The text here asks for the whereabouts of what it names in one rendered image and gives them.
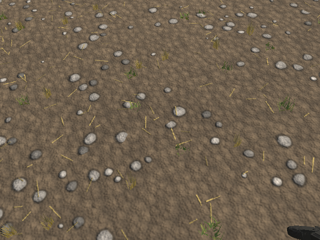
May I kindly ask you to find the robot right hand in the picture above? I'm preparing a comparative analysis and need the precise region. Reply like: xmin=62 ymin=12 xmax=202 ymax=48
xmin=287 ymin=225 xmax=320 ymax=240

